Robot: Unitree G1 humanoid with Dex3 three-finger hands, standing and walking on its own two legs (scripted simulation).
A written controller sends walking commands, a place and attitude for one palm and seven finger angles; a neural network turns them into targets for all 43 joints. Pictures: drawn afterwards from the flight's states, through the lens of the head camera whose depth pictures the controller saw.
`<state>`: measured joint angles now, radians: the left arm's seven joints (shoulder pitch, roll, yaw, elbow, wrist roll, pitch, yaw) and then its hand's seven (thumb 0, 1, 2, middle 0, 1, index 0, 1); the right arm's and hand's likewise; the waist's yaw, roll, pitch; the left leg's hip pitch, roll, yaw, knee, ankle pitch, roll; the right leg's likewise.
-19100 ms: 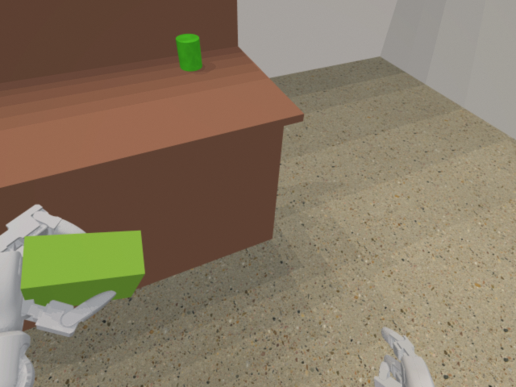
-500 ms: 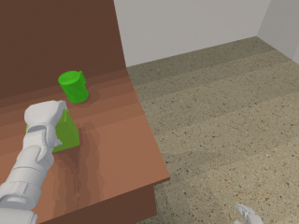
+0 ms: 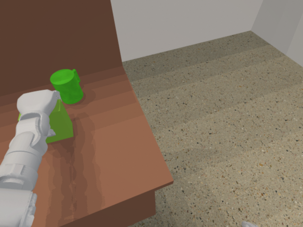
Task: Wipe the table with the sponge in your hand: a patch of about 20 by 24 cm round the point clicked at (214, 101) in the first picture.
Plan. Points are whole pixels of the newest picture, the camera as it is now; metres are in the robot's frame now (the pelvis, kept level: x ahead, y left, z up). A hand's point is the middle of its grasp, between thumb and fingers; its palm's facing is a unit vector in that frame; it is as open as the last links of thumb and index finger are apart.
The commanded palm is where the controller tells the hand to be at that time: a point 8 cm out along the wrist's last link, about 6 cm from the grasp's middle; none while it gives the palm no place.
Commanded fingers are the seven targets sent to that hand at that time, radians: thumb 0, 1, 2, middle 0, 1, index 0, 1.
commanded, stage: slide across to the middle lane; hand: left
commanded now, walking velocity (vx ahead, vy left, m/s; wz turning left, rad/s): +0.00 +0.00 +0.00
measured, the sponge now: (51, 126) +0.38 +0.33 +0.02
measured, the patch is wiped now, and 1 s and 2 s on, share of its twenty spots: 0.40 0.50 0.65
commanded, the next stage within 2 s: wipe back along the middle lane in 0.54 s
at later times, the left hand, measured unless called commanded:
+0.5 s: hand (65, 111) +0.40 +0.28 +0.07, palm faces -0.06 -0.02 -1.00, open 9.8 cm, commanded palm +0.38 +0.26 +0.12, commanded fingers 0.00 0.10 1.30 -1.20 -1.60 -1.20 -1.60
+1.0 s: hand (75, 117) +0.38 +0.24 +0.06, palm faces -0.01 -0.03 -1.00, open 9.8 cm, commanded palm +0.34 +0.23 +0.10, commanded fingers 0.00 0.10 1.30 -1.20 -1.60 -1.20 -1.60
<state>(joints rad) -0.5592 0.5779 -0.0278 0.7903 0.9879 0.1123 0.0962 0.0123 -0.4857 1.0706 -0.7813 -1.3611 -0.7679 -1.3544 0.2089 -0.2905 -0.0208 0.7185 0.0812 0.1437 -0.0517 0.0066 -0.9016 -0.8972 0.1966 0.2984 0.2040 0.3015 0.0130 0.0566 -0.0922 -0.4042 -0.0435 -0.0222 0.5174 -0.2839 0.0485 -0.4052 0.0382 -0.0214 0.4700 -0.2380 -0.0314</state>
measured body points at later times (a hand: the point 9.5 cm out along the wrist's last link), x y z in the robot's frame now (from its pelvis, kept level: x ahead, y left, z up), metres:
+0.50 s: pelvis +0.02 +0.01 +0.00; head +0.05 -0.01 +0.45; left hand +0.40 +0.27 +0.12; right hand +0.19 -0.23 -0.12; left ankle -0.03 +0.09 -0.74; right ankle -0.01 -0.10 -0.74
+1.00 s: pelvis +0.02 +0.00 +0.00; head +0.04 -0.03 +0.45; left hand +0.38 +0.24 +0.12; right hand +0.19 -0.25 -0.12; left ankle -0.03 +0.09 -0.74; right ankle -0.01 -0.10 -0.74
